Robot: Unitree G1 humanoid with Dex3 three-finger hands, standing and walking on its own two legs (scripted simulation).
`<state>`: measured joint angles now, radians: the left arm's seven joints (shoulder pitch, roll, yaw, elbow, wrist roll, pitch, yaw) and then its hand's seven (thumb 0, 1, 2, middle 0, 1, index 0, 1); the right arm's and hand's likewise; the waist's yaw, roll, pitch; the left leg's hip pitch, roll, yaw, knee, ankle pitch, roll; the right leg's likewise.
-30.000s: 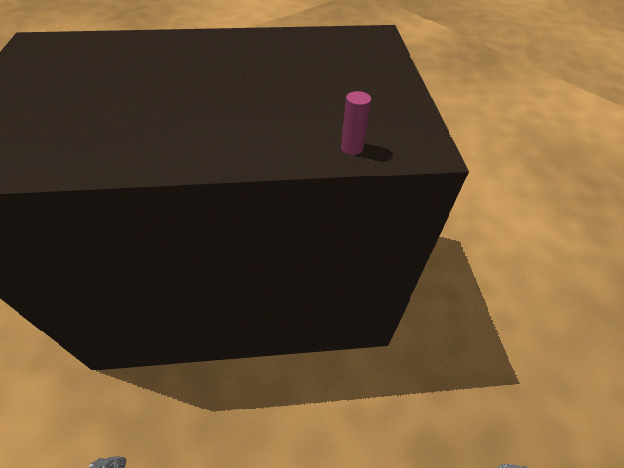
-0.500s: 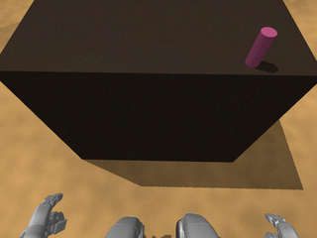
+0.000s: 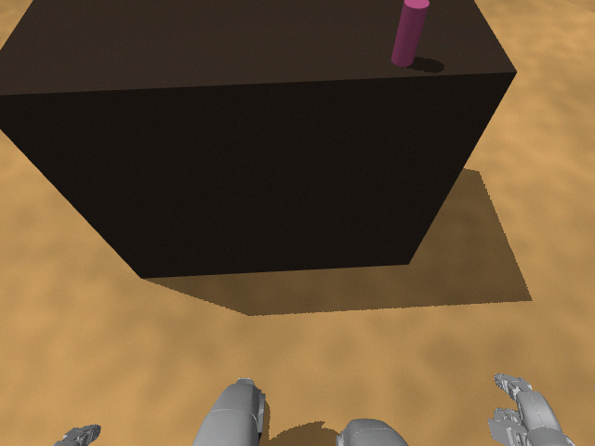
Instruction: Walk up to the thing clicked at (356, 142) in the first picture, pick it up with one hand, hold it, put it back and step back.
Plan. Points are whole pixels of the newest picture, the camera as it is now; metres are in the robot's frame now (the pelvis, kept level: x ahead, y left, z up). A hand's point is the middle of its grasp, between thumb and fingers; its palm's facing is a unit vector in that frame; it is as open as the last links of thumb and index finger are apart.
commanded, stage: step back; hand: right
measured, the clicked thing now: (408, 33) +0.72 -0.18 +0.10
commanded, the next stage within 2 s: stand in 1.86 s
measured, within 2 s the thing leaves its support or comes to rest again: neither
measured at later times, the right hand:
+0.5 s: hand out of the picture -0.04 -0.27 -0.13, palm faces -0.15 +0.91 -0.39, open 7.4 cm
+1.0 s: hand out of the picture -0.20 -0.30 -0.16, palm faces -0.18 +0.92 -0.36, open 7.4 cm
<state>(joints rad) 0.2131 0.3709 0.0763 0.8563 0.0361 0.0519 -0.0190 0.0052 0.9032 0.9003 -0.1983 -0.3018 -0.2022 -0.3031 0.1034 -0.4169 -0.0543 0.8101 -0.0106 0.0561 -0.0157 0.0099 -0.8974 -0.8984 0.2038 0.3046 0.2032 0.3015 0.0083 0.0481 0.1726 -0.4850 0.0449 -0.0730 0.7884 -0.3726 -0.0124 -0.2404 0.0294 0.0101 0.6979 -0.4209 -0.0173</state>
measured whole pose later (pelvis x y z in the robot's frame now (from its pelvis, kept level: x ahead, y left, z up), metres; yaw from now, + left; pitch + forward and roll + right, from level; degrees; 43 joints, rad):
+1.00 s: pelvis -0.30 -0.04 +0.00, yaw +8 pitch -2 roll +1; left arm 0.20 0.39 0.07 0.89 0.05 0.00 0.00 0.01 0.90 0.90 -0.20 -0.30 -0.21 -0.30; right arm 0.22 -0.42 -0.06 0.96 -0.03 0.06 0.02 0.01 -0.90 -0.90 0.20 0.30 0.20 0.30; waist 0.03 0.04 0.10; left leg -0.25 0.00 -0.05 0.69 -0.49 0.00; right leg -0.34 -0.06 -0.06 0.69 -0.32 -0.01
